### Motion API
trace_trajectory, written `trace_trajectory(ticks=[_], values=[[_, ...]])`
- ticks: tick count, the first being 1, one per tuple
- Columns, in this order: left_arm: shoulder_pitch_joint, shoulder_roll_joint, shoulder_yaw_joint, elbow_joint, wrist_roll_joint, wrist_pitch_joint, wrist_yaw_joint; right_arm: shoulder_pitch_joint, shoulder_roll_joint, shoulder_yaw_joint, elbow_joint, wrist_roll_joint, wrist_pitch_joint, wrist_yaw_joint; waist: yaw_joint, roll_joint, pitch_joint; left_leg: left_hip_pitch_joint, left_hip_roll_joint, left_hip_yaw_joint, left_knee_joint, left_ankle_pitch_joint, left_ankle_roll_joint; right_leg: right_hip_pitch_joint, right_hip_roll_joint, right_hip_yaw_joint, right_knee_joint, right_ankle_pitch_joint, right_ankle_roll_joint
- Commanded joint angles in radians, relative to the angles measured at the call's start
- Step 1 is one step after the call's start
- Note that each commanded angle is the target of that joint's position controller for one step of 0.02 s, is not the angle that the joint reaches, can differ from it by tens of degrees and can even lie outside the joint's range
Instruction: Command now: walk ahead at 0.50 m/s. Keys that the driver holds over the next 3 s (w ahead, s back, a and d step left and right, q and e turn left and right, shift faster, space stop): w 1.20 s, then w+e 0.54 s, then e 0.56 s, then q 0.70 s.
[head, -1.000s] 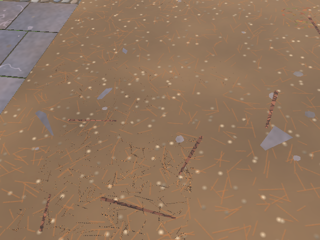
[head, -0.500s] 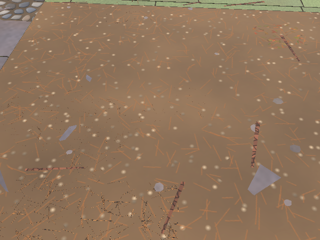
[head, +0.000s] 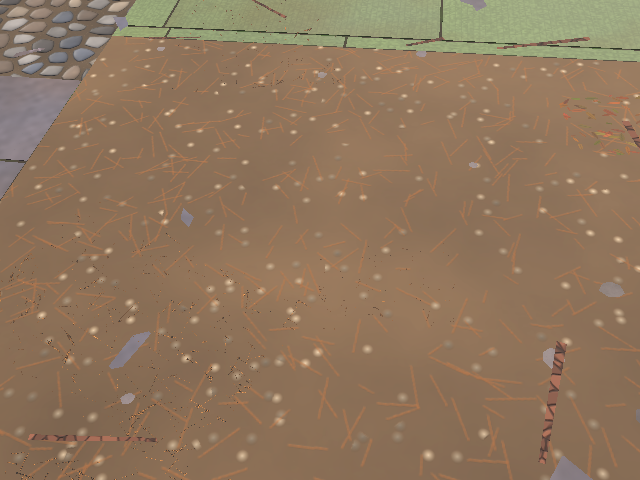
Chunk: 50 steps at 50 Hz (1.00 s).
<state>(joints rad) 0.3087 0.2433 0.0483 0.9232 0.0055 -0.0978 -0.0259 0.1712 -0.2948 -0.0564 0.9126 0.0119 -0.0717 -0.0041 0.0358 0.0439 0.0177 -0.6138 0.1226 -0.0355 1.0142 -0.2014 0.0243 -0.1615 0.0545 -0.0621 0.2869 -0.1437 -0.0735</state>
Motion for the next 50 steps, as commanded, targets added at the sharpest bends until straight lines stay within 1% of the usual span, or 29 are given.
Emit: trace_trajectory(ticks=[1,5,10,12,13,14,15,16,17,18,19,20,21,22,24,27,32,37,40,41,42,43,44,45,46,47,48,49,50], values=[[-0.015,0.154,0.032,-0.045,-0.004,-0.012,0.017,-0.017,-0.040,-0.010,-0.053,-0.009,-0.001,-0.001,-0.028,-0.095,0.005,-0.087,0.029,-0.019,-0.140,0.147,-0.024,0.045,-0.268,0.190,-0.176,0.194,-0.151],[0.041,0.166,0.034,-0.018,-0.013,-0.003,0.030,-0.153,-0.017,0.001,-0.087,-0.002,-0.012,0.012,0.015,-0.101,0.040,-0.036,-0.013,0.025,-0.368,0.305,-0.027,0.055,-0.238,0.120,-0.193,0.155,-0.123],[0.107,0.175,0.043,0.028,-0.022,0.020,0.036,-0.261,-0.028,0.005,-0.132,0.007,-0.025,0.038,0.033,-0.103,0.074,-0.063,-0.034,0.019,-0.487,0.248,0.007,0.211,-0.305,0.125,-0.132,0.198,-0.114],[0.094,0.185,0.049,0.031,-0.025,0.030,0.041,-0.241,-0.050,-0.001,-0.135,0.009,-0.031,0.048,0.006,-0.114,0.055,-0.017,-0.049,0.027,-0.511,0.178,0.033,0.261,-0.327,0.129,-0.080,0.289,-0.098],[0.077,0.194,0.052,0.027,-0.024,0.034,0.042,-0.198,-0.069,-0.010,-0.125,0.008,-0.033,0.049,-0.022,-0.128,0.026,0.060,-0.072,0.047,-0.515,0.142,0.047,0.269,-0.324,0.123,-0.028,0.414,-0.087],[0.055,0.195,0.052,0.023,-0.024,0.041,0.043,-0.102,-0.094,-0.026,-0.098,0.006,-0.033,0.046,-0.078,-0.134,-0.033,0.201,-0.107,0.079,-0.532,0.136,0.067,0.256,-0.297,0.096,0.086,0.574,-0.070],[0.054,0.170,0.041,0.016,-0.017,0.046,0.044,0.067,-0.141,-0.051,-0.043,0.004,-0.032,0.039,-0.148,-0.113,-0.138,0.443,-0.110,0.078,-0.522,0.155,0.097,0.173,-0.241,0.058,0.285,0.596,-0.040],[0.080,0.131,0.022,-0.009,0.005,0.045,0.046,0.241,-0.218,-0.071,-0.008,-0.008,-0.027,0.028,-0.187,0.031,-0.287,0.745,0.092,-0.169,-0.501,0.153,0.164,-0.051,-0.167,0.012,0.617,0.262,-0.004],[0.201,0.000,-0.011,-0.007,-0.005,0.020,0.032,0.267,-0.254,-0.075,0.011,-0.007,-0.024,0.036,-0.108,0.285,-0.383,1.016,0.271,-0.648,-0.650,-0.072,0.321,-0.433,0.020,0.080,0.917,-0.420,0.051],[0.118,0.118,0.012,-0.004,-0.031,-0.004,0.028,0.230,-0.156,-0.048,0.000,0.006,-0.027,0.037,-0.146,0.157,-0.312,0.968,0.238,-0.652,-0.713,-0.185,0.280,-0.545,-0.034,0.196,1.022,-0.444,0.032],[0.025,0.161,0.025,-0.034,-0.053,-0.020,0.025,0.147,-0.118,-0.037,-0.017,0.005,-0.032,0.034,-0.133,0.112,-0.180,0.841,0.210,-0.502,-0.730,-0.139,0.236,-0.600,-0.084,0.173,1.021,-0.348,0.014],[-0.019,0.157,0.025,-0.041,-0.049,-0.024,0.032,0.071,-0.100,-0.030,-0.033,-0.003,-0.034,0.034,-0.100,0.023,-0.115,0.701,0.177,-0.395,-0.755,-0.031,0.215,-0.559,-0.140,0.145,0.976,-0.249,0.014],[-0.041,0.152,0.033,-0.044,-0.033,-0.019,0.038,0.027,-0.072,-0.022,-0.039,-0.012,-0.036,0.035,-0.075,0.005,-0.063,0.587,0.144,-0.315,-0.783,0.061,0.207,-0.518,-0.170,0.137,0.917,-0.192,0.021],[-0.020,0.136,0.035,-0.041,-0.027,-0.008,0.038,0.012,-0.053,-0.015,-0.036,-0.023,-0.039,0.036,-0.044,0.028,-0.060,0.521,0.121,-0.263,-0.809,0.110,0.199,-0.454,-0.195,0.145,0.885,-0.154,0.024],[-0.001,0.095,0.031,-0.038,-0.024,0.014,0.038,0.026,-0.059,-0.016,-0.021,-0.019,-0.043,0.035,-0.023,0.033,-0.045,0.462,0.105,-0.200,-0.855,0.166,0.212,-0.419,-0.208,0.133,0.826,-0.133,0.038],[-0.092,0.093,0.033,-0.075,-0.012,0.025,0.042,0.068,-0.102,-0.026,0.002,-0.014,-0.043,0.017,-0.034,0.004,0.001,0.458,0.103,-0.139,-0.897,0.235,0.224,-0.504,-0.218,0.121,0.688,-0.017,0.072],[-0.254,0.062,0.020,-0.119,-0.015,0.015,0.027,0.136,-0.111,-0.024,0.030,-0.004,-0.030,0.000,-0.084,0.007,0.033,0.482,0.048,-0.026,-0.912,0.249,0.175,-0.476,-0.175,0.072,0.384,0.236,0.079],[-0.386,0.068,0.011,-0.170,-0.026,0.005,0.001,0.226,-0.122,-0.029,0.078,0.004,-0.008,-0.003,-0.122,0.008,0.071,0.639,0.109,-0.032,-0.857,0.262,0.171,-0.508,-0.144,0.065,0.250,0.203,0.055],[-0.355,0.102,0.020,-0.177,-0.027,-0.002,-0.014,0.210,-0.141,-0.038,0.083,0.007,0.008,-0.009,-0.076,0.031,0.042,0.718,0.145,-0.038,-0.769,0.427,0.145,-0.437,-0.119,0.056,0.214,0.093,0.015],[-0.287,0.126,0.032,-0.161,-0.025,-0.004,-0.013,0.187,-0.150,-0.041,0.077,0.007,0.012,-0.010,-0.033,0.046,-0.002,0.716,0.134,-0.024,-0.692,0.587,0.132,-0.327,-0.088,0.030,0.205,0.070,-0.004],[-0.142,0.162,0.055,-0.115,-0.022,-0.003,-0.008,0.168,-0.136,-0.036,0.071,0.006,0.018,-0.010,0.041,0.034,-0.088,0.678,0.088,0.013,-0.529,0.698,0.108,-0.128,-0.058,0.004,0.185,0.090,-0.031],[0.044,0.222,0.077,-0.068,-0.012,-0.001,0.001,0.170,-0.105,-0.021,0.052,-0.006,0.018,-0.011,0.105,-0.025,-0.227,0.502,0.034,0.050,-0.267,0.540,0.077,0.179,-0.163,0.118,0.228,0.116,-0.084],[0.141,0.312,0.098,-0.044,-0.002,0.006,0.004,0.282,0.013,0.014,0.039,-0.013,-0.002,-0.001,0.063,-0.264,-0.357,0.086,-0.150,0.082,0.124,0.039,0.003,0.545,-0.407,0.581,0.153,-0.060,-0.242],[0.139,0.231,0.071,-0.046,-0.011,0.008,0.001,0.259,-0.030,0.008,0.054,0.000,-0.028,0.007,0.080,-0.271,-0.399,-0.047,-0.167,-0.066,0.269,-0.373,0.012,0.571,-0.448,0.792,0.025,-0.154,-0.261],[0.051,0.183,0.053,-0.058,-0.016,0.005,0.003,0.173,-0.107,-0.014,0.028,0.030,-0.044,0.014,0.066,-0.218,-0.244,-0.134,-0.105,-0.076,0.324,-0.326,0.031,0.448,-0.417,0.652,0.009,-0.178,-0.211],[-0.030,0.155,0.044,-0.079,-0.012,0.004,0.003,0.112,-0.110,-0.014,0.016,0.035,-0.051,0.012,0.040,-0.147,-0.147,-0.123,-0.049,-0.047,0.287,-0.230,0.039,0.294,-0.375,0.515,-0.016,-0.117,-0.180],[-0.087,0.130,0.036,-0.085,-0.004,0.001,0.000,0.081,-0.099,-0.019,0.012,0.023,-0.048,0.005,0.011,-0.101,-0.077,-0.087,-0.013,-0.031,0.218,-0.158,0.035,0.157,-0.338,0.424,-0.053,-0.047,-0.163],[-0.118,0.101,0.027,-0.087,0.005,-0.004,-0.003,0.092,-0.089,-0.025,0.018,0.014,-0.035,0.000,-0.023,-0.112,-0.050,-0.023,0.017,-0.038,0.164,-0.110,0.034,0.069,-0.301,0.354,-0.086,0.009,-0.144],[-0.126,0.097,0.026,-0.082,0.007,-0.006,-0.006,0.115,-0.065,-0.023,0.025,0.010,-0.021,-0.001,-0.043,-0.129,-0.046,0.025,0.025,-0.037,0.135,-0.084,0.028,0.017,-0.288,0.319,-0.114,0.032,-0.145]])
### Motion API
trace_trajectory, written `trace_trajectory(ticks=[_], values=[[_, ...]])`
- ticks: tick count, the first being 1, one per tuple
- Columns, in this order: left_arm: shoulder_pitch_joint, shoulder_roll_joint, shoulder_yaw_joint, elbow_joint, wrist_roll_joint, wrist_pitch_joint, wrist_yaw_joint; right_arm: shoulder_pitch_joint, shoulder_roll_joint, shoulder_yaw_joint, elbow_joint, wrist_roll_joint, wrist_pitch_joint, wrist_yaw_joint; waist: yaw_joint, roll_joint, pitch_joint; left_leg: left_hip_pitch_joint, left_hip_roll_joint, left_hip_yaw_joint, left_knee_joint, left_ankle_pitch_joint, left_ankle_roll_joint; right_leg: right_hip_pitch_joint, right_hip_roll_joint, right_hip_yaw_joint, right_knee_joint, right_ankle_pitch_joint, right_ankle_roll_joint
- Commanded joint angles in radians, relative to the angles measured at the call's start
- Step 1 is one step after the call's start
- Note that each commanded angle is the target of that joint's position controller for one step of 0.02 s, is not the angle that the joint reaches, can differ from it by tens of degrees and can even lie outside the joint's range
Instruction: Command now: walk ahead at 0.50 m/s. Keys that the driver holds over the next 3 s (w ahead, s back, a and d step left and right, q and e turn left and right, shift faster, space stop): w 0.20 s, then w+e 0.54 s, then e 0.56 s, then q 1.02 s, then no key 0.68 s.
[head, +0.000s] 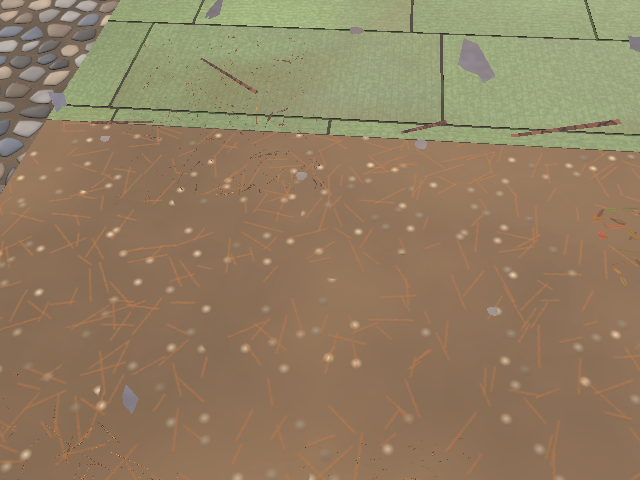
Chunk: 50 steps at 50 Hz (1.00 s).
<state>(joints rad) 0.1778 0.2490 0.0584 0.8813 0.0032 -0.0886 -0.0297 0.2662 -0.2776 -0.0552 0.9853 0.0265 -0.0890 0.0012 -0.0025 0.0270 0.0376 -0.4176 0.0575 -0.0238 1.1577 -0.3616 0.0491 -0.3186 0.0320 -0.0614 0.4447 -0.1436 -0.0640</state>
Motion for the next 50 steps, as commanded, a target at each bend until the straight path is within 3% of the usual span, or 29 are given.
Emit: trace_trajectory(ticks=[1,4,6,10,14,17,18,19,20,21,22,23,24,25,27,28,31,34,37,40,42,43,44,45,46,47,48,49,50], values=[[0.015,0.099,0.018,-0.033,0.005,-0.020,-0.002,0.030,-0.059,-0.022,-0.044,-0.008,0.008,-0.008,-0.014,-0.109,-0.061,-0.156,0.095,-0.042,-0.035,0.090,-0.005,0.146,-0.259,0.291,-0.292,0.064,-0.163],[0.063,0.138,0.027,-0.007,0.003,-0.023,0.012,-0.049,-0.059,-0.025,-0.075,-0.019,0.021,-0.013,-0.008,-0.085,-0.020,-0.238,0.104,-0.035,-0.171,0.208,-0.035,0.145,-0.254,0.230,-0.333,0.126,-0.176],[0.095,0.143,0.028,0.007,0.000,-0.018,0.024,-0.113,-0.055,-0.025,-0.096,-0.024,0.017,-0.010,0.007,-0.081,-0.007,-0.271,0.099,-0.031,-0.290,0.321,-0.048,0.170,-0.241,0.192,-0.341,0.149,-0.163],[0.157,0.153,0.028,0.037,-0.011,-0.011,0.035,-0.248,-0.029,-0.013,-0.133,-0.017,0.007,0.003,0.050,-0.083,0.021,-0.223,0.056,0.012,-0.512,0.476,-0.051,0.190,-0.213,0.123,-0.349,0.133,-0.133],[0.234,0.156,0.033,0.077,-0.022,0.008,0.040,-0.359,-0.038,-0.007,-0.180,-0.011,-0.006,0.021,0.077,-0.078,0.055,-0.239,0.028,-0.003,-0.626,0.429,-0.046,0.297,-0.255,0.168,-0.286,0.149,-0.136],[0.217,0.177,0.045,0.076,-0.027,0.022,0.048,-0.325,-0.079,-0.018,-0.184,-0.008,-0.023,0.032,0.033,-0.104,0.028,-0.140,0.007,-0.012,-0.679,0.343,-0.025,0.342,-0.289,0.218,-0.206,0.215,-0.114],[0.197,0.184,0.048,0.070,-0.027,0.027,0.049,-0.267,-0.099,-0.028,-0.171,-0.008,-0.028,0.031,-0.004,-0.116,-0.004,-0.043,-0.014,0.006,-0.692,0.311,-0.013,0.334,-0.281,0.219,-0.146,0.307,-0.102],[0.183,0.166,0.041,0.063,-0.024,0.030,0.048,-0.136,-0.137,-0.049,-0.132,-0.010,-0.031,0.025,-0.068,-0.106,-0.084,0.144,-0.033,0.026,-0.710,0.305,0.011,0.299,-0.229,0.189,-0.006,0.409,-0.077],[0.176,0.122,0.023,0.039,-0.012,0.030,0.046,0.047,-0.199,-0.070,-0.095,-0.028,-0.034,0.015,-0.137,-0.054,-0.234,0.444,0.081,-0.078,-0.656,0.312,0.065,0.141,-0.163,0.145,0.256,0.287,-0.042],[0.296,0.001,-0.008,0.020,-0.013,0.014,0.042,0.156,-0.297,-0.096,-0.072,-0.037,-0.024,0.009,-0.101,0.196,-0.390,0.832,0.338,-0.483,-0.708,0.183,0.207,-0.254,0.000,0.058,0.638,-0.147,0.040],[0.286,0.056,0.001,0.030,-0.031,-0.002,0.040,0.159,-0.210,-0.071,-0.073,-0.030,-0.020,0.012,-0.116,0.238,-0.435,0.829,0.370,-0.680,-0.831,0.049,0.230,-0.371,-0.005,0.181,0.796,-0.454,0.037],[0.203,0.138,0.026,0.009,-0.054,-0.007,0.040,0.076,-0.144,-0.050,-0.087,-0.024,-0.020,0.008,-0.107,0.165,-0.274,0.700,0.338,-0.533,-0.852,-0.005,0.176,-0.449,-0.061,0.191,0.859,-0.397,0.024],[0.151,0.140,0.028,-0.003,-0.055,-0.004,0.045,0.001,-0.108,-0.039,-0.102,-0.025,-0.020,0.006,-0.084,0.107,-0.181,0.558,0.305,-0.404,-0.879,0.022,0.141,-0.443,-0.112,0.164,0.845,-0.307,0.017],[0.125,0.129,0.034,-0.008,-0.045,0.003,0.049,-0.061,-0.076,-0.030,-0.104,-0.028,-0.021,0.008,-0.056,0.078,-0.109,0.424,0.269,-0.307,-0.921,0.075,0.124,-0.405,-0.143,0.156,0.795,-0.239,0.018],[0.153,0.086,0.039,-0.007,-0.040,0.031,0.049,-0.117,-0.051,-0.024,-0.100,-0.041,-0.026,0.009,-0.002,0.108,-0.053,0.274,0.225,-0.166,-0.987,0.153,0.105,-0.306,-0.183,0.161,0.733,-0.164,0.018],[0.153,0.063,0.037,-0.013,-0.040,0.043,0.047,-0.119,-0.057,-0.027,-0.095,-0.041,-0.029,0.008,0.007,0.096,-0.040,0.247,0.222,-0.120,-1.009,0.197,0.113,-0.299,-0.190,0.155,0.720,-0.145,0.021],[0.104,0.061,0.042,-0.049,-0.031,0.061,0.046,-0.100,-0.093,-0.040,-0.080,-0.045,-0.034,-0.005,0.015,0.048,-0.011,0.247,0.224,-0.011,-1.040,0.307,0.131,-0.363,-0.194,0.164,0.637,-0.031,0.036],[0.033,0.054,0.039,-0.077,-0.026,0.055,0.029,-0.083,-0.114,-0.046,-0.074,-0.044,-0.028,-0.017,0.000,0.032,0.006,0.278,0.202,0.094,-1.047,0.370,0.116,-0.369,-0.183,0.138,0.465,0.122,0.043],[-0.084,0.038,0.026,-0.118,-0.022,0.051,0.006,-0.044,-0.138,-0.052,-0.071,-0.034,-0.017,-0.026,-0.041,0.010,0.038,0.320,0.206,0.164,-1.051,0.384,0.107,-0.353,-0.167,0.072,0.320,0.189,0.037],[-0.152,0.045,0.024,-0.166,-0.012,0.052,-0.014,-0.025,-0.163,-0.059,-0.068,-0.021,0.011,-0.034,-0.051,0.013,0.058,0.400,0.219,0.221,-0.952,0.638,0.086,-0.333,-0.130,0.014,0.218,0.148,0.024],[-0.116,0.079,0.038,-0.183,-0.009,0.056,-0.025,-0.036,-0.191,-0.068,-0.077,-0.005,0.031,-0.041,-0.017,0.052,0.008,0.452,0.228,0.238,-0.833,0.886,0.061,-0.252,-0.080,-0.026,0.198,0.060,-0.002],[-0.055,0.105,0.051,-0.176,-0.011,0.057,-0.028,-0.051,-0.203,-0.072,-0.085,0.004,0.039,-0.045,0.019,0.069,-0.032,0.464,0.224,0.242,-0.736,1.000,0.046,-0.177,-0.043,-0.046,0.186,0.020,-0.022],[0.060,0.146,0.072,-0.151,-0.015,0.056,-0.027,-0.073,-0.205,-0.073,-0.095,0.010,0.047,-0.045,0.082,0.058,-0.089,0.450,0.199,0.251,-0.579,1.015,0.021,-0.042,-0.004,-0.057,0.122,0.055,-0.048],[0.174,0.205,0.101,-0.123,-0.013,0.056,-0.009,-0.061,-0.184,-0.065,-0.097,0.006,0.045,-0.041,0.141,0.004,-0.155,0.350,0.148,0.266,-0.356,0.855,-0.035,0.164,0.014,-0.022,0.031,0.222,-0.083],[0.193,0.308,0.117,-0.120,-0.008,0.064,0.018,-0.015,-0.067,-0.031,-0.130,-0.056,0.037,-0.031,0.071,-0.244,-0.228,0.059,0.048,0.257,-0.029,0.048,-0.096,0.423,-0.204,0.271,0.094,0.679,-0.148],[0.135,0.350,0.111,-0.182,0.014,0.056,0.010,0.089,-0.050,-0.014,-0.154,-0.051,0.018,-0.018,0.005,-0.300,-0.438,-0.198,-0.118,0.063,0.278,-0.393,-0.138,0.650,-0.435,0.754,0.032,0.722,-0.401],[0.139,0.281,0.094,-0.202,0.007,0.055,-0.001,-0.007,-0.135,-0.034,-0.151,-0.016,0.008,-0.010,0.080,-0.105,-0.470,-0.231,-0.064,-0.071,0.306,-0.325,-0.114,0.610,-0.393,0.675,-0.023,0.638,-0.357],[0.084,0.237,0.082,-0.206,-0.005,0.048,-0.002,-0.078,-0.133,-0.033,-0.180,0.002,0.006,-0.013,0.065,-0.087,-0.341,-0.275,-0.034,-0.056,0.252,-0.226,-0.092,0.494,-0.343,0.543,-0.040,0.539,-0.307],[0.026,0.205,0.074,-0.209,-0.018,0.047,0.003,-0.088,-0.123,-0.034,-0.164,-0.012,0.013,-0.028,0.031,-0.014,-0.235,-0.267,0.008,-0.051,0.173,-0.148,-0.094,0.349,-0.287,0.459,-0.062,0.457,-0.254]])
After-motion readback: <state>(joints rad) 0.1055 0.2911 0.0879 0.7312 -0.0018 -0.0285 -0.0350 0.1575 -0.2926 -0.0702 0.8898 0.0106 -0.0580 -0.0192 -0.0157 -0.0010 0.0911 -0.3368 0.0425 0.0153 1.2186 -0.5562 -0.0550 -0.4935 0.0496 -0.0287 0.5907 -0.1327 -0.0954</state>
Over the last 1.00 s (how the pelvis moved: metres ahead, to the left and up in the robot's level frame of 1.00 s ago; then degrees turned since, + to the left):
0.57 0.01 -0.01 0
